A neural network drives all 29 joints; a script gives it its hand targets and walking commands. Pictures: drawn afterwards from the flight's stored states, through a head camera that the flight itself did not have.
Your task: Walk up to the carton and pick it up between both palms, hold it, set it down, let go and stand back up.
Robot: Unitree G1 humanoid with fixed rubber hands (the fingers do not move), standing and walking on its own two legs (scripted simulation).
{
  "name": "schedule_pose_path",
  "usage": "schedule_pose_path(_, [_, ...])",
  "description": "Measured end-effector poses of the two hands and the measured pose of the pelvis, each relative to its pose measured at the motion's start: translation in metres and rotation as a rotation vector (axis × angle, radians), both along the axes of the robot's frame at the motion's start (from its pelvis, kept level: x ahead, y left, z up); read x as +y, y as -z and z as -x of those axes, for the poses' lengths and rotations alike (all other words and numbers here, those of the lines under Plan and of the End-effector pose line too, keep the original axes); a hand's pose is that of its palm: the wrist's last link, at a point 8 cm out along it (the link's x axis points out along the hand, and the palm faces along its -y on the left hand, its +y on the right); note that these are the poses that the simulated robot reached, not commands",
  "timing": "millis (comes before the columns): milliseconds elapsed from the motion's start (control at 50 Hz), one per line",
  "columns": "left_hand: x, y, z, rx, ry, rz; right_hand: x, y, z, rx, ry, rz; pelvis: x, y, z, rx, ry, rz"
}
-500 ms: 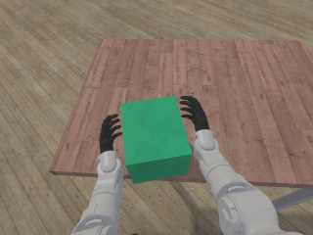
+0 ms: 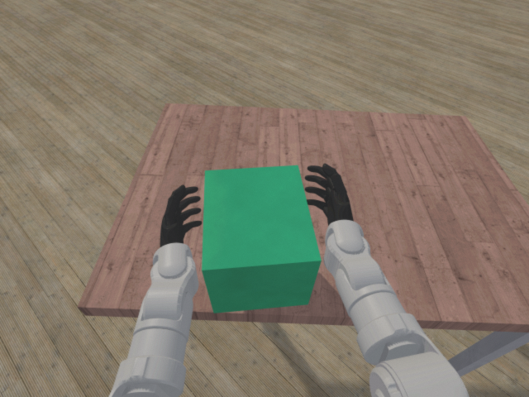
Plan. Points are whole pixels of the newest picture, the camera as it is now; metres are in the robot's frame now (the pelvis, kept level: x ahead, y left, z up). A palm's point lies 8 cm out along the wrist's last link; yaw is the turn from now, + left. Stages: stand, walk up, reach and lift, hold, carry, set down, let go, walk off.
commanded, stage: reach and lift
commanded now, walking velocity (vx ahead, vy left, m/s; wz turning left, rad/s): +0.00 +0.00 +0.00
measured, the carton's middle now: (256, 237) +0.39 +0.04 +0.02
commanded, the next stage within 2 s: hold in 1.52 s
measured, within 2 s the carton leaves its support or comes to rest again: neither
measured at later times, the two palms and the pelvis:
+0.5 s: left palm (176, 214) +0.34 +0.15 +0.13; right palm (361, 214) +0.35 -0.10 +0.14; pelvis -0.01 +0.01 +0.00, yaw -2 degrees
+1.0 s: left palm (173, 199) +0.35 +0.16 +0.15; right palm (362, 203) +0.36 -0.10 +0.16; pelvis -0.01 +0.03 +0.00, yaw +0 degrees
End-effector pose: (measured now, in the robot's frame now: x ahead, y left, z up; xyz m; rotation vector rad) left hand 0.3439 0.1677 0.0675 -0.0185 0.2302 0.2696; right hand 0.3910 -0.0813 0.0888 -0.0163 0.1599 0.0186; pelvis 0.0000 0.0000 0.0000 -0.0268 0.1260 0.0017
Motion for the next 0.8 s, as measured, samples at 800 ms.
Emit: schedule_pose_path(800, [-0.008, -0.082, -0.007, 0.014, 0.186, -0.087, -0.013, -0.066, 0.035, -0.001, 0.173, -0.037, 0.026, -0.002, 0.012, -0.232, 0.006, -0.019])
